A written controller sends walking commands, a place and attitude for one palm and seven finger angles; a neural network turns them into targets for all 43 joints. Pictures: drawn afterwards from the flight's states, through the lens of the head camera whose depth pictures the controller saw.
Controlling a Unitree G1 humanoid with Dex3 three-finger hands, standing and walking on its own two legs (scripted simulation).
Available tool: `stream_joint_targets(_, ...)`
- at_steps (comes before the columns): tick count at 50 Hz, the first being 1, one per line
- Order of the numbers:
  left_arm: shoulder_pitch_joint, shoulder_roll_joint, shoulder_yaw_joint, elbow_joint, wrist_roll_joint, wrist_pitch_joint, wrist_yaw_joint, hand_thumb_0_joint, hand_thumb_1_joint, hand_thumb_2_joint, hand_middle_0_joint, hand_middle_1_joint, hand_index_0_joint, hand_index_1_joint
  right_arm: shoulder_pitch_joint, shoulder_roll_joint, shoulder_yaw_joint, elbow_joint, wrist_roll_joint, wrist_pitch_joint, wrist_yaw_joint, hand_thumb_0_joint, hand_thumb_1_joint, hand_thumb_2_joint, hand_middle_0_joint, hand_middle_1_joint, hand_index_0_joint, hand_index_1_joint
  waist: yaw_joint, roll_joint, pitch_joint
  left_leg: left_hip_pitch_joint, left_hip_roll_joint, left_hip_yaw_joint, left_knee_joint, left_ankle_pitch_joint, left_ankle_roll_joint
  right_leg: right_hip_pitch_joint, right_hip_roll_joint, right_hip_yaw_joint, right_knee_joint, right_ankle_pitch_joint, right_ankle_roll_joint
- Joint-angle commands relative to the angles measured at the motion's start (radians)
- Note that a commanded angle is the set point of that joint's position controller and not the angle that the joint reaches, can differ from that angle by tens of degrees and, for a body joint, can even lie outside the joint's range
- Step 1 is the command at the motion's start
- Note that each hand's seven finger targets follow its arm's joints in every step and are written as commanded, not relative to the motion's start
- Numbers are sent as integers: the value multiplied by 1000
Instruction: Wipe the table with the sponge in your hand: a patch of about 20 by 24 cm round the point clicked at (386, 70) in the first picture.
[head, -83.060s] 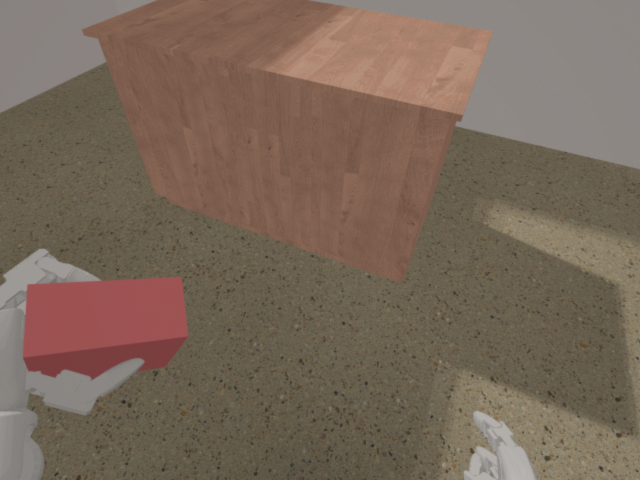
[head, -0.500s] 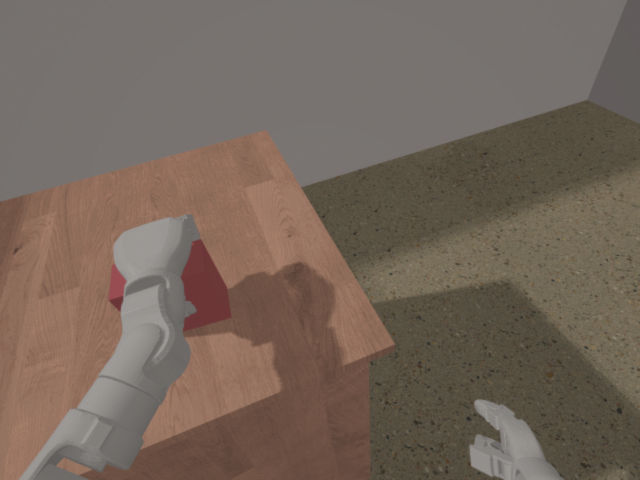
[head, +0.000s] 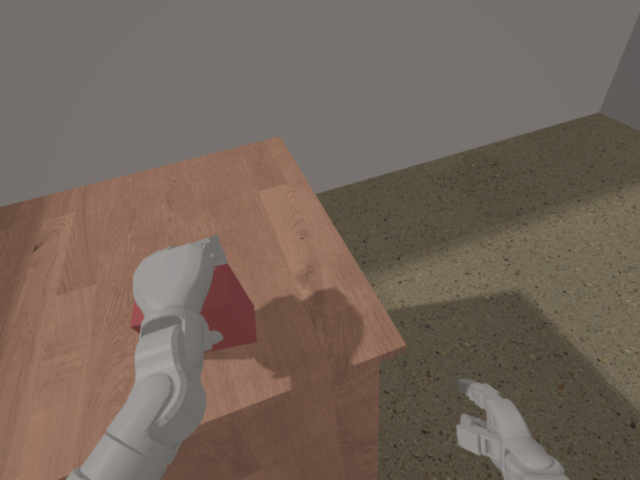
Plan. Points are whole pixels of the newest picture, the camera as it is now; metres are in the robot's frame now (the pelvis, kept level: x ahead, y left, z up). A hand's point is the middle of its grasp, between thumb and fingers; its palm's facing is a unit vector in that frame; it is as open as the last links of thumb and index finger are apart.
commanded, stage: wipe back along the middle lane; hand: left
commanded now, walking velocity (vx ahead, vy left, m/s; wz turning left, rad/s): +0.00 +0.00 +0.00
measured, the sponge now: (205, 321) +0.30 +0.20 +0.06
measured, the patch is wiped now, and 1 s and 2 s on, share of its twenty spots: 0.65 0.85 0.90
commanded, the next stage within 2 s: slide across to the third lane in 0.10 s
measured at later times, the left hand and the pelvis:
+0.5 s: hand (216, 312) +0.27 +0.16 +0.11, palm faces +0.14 -0.17 -0.98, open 9.9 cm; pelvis -0.02 -0.02 +0.00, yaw +0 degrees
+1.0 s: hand (259, 304) +0.29 +0.11 +0.11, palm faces +0.11 -0.16 -0.98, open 9.8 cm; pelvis -0.03 -0.04 +0.00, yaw +0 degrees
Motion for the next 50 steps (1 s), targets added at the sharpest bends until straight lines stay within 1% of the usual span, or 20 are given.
stream_joint_targets(1,-3,12,10,-126,-71,-2,-27,0,100,1300,-1200,-1600,-1200,-1600,-228,-81,-36,-184,-6,-44,-1,0,-900,-900,200,300,200,300,4,-188,-110,12,54,-35,-44,339,-14,86,0,11,-26,397,-31)
stream_joint_targets(7,34,39,45,-175,-73,-5,-8,0,100,1300,-1200,-1600,-1200,-1600,-239,-82,-35,-190,-8,-33,-9,0,-900,-900,200,300,200,300,11,-166,-93,-4,53,-34,-54,282,-9,80,6,44,-36,337,-37)
stream_joint_targets(9,61,20,21,-180,-79,-7,-6,0,100,1300,-1200,-1600,-1200,-1600,-237,-79,-34,-189,-6,-31,-9,0,-900,-900,200,300,200,300,4,-174,-87,-6,54,-30,-54,270,-9,81,1,33,-39,320,-31)
stream_joint_targets(12,-66,34,23,-201,-70,1,-5,0,100,1300,-1200,-1600,-1200,-1600,-243,-84,-34,-185,-9,-27,-24,0,-900,-900,200,300,200,300,-11,-164,-72,-6,54,-35,-62,215,-3,47,5,56,-58,248,-35)
stream_joint_targets(13,-97,0,-20,-186,-64,4,-4,0,100,1300,-1200,-1600,-1200,-1600,-241,-83,-36,-181,-10,-31,-26,0,-900,-900,200,300,200,300,-19,-157,-78,3,52,-32,-58,214,-2,45,0,41,-53,240,-32)
stream_joint_targets(17,-167,29,-4,-176,-60,7,-4,0,100,1300,-1200,-1600,-1200,-1600,-249,-81,-38,-173,-6,-43,-31,0,-900,-900,200,300,200,300,-14,-152,-96,12,49,-36,-65,193,2,50,2,56,-66,210,-35)
stream_joint_targets(18,-188,-9,-48,-160,-59,7,-5,0,100,1300,-1200,-1600,-1200,-1600,-248,-78,-37,-171,-8,-50,-30,0,-900,-900,200,300,200,300,-19,-158,-102,15,44,-30,-60,194,4,58,-4,41,-63,214,-29)
stream_joint_targets(22,-223,28,-16,-172,-60,6,-8,0,100,1300,-1200,-1600,-1200,-1600,-259,-79,-40,-165,-8,-61,-27,0,-900,-900,200,300,200,300,-10,-168,-127,21,41,-33,-65,210,6,88,-3,64,-70,246,-32)
stream_joint_targets(24,-223,-10,-55,-155,-64,3,-12,0,100,1300,-1200,-1600,-1200,-1600,-261,-75,-41,-159,-8,-67,-22,0,-900,-900,200,300,200,300,-15,-188,-111,25,38,-28,-61,216,6,83,-8,53,-76,255,-25)
stream_joint_targets(27,-291,16,-34,-160,-60,-5,-8,0,100,1300,-1200,-1600,-1200,-1600,-265,-75,-41,-153,-8,-72,-23,0,-900,-900,200,300,200,300,-11,-165,-112,32,40,-29,-74,199,4,77,-4,64,-79,222,-31)
stream_joint_targets(28,-299,-27,-77,-146,-63,-9,-8,0,100,1300,-1200,-1600,-1200,-1600,-266,-70,-38,-152,-8,-76,-21,0,-900,-900,200,300,200,300,-17,-169,-99,36,37,-24,-71,195,5,69,-9,46,-82,216,-25)
stream_joint_targets(32,-352,19,-21,-104,-64,-20,7,0,100,1300,-1200,-1600,-1200,-1600,-259,-73,-38,-137,-10,-76,-27,0,-900,-900,200,300,200,300,-11,-183,-102,27,34,-20,-80,168,2,72,-6,73,-101,187,-26)
stream_joint_targets(34,-335,-17,-46,-77,-69,-22,11,0,100,1300,-1200,-1600,-1200,-1600,-259,-68,-39,-134,-11,-77,-24,0,-900,-900,200,300,200,300,-11,-207,-106,28,32,-10,-71,186,2,84,-12,62,-102,217,-20)
stream_joint_targets(37,-364,6,-21,-71,-66,-21,18,0,100,1300,-1200,-1600,-1200,-1600,-261,-71,-38,-132,-12,-70,-25,0,-900,-900,200,300,200,300,-10,-189,-114,22,31,-11,-74,184,-1,87,-10,85,-104,219,-26)
stream_joint_targets(38,-365,-41,-66,-49,-68,-20,18,0,100,1300,-1200,-1600,-1200,-1600,-260,-66,-38,-130,-12,-70,-22,0,-900,-900,200,300,200,300,-18,-199,-115,26,29,-4,-69,183,0,86,-15,69,-103,217,-19)
stream_joint_targets(42,-393,-2,-32,-33,-71,-14,24,0,100,1300,-1200,-1600,-1200,-1600,-265,-70,-38,-127,-12,-67,-25,0,-900,-900,200,300,200,300,-15,-189,-118,14,26,-3,-68,178,0,96,-16,98,-117,227,-20)
stream_joint_targets(44,-428,-56,-85,-2,-75,-13,21,0,100,1300,-1200,-1600,-1200,-1600,-260,-66,-38,-120,-8,-73,-24,0,-900,-900,200,300,200,300,-29,-199,-105,21,26,-1,-63,171,1,75,-21,81,-119,219,-14)
stream_joint_targets(47,-435,-13,-45,13,-71,-8,23,0,100,1300,-1200,-1600,-1200,-1600,-261,-71,-42,-117,-8,-73,-26,0,-900,-900,200,300,200,300,-23,-194,-122,13,22,-2,-65,168,0,91,-21,106,-125,217,-18)
stream_joint_targets(49,-471,-53,-82,78,-67,-5,22,0,100,1300,-1200,-1600,-1200,-1600,-255,-70,-39,-107,-6,-74,-30,0,-900,-900,200,300,200,300,-37,-221,-96,7,22,6,-62,153,1,67,-25,92,-131,199,-10)
stream_joint_targets(50,-492,-35,-68,121,-59,-1,21,0,100,1300,-1200,-1600,-1200,-1600,-252,-74,-39,-94,-5,-73,-34,0,-900,-900,200,300,200,300,-41,-229,-82,-1,23,9,-64,134,-2,53,-26,96,-140,171,-9)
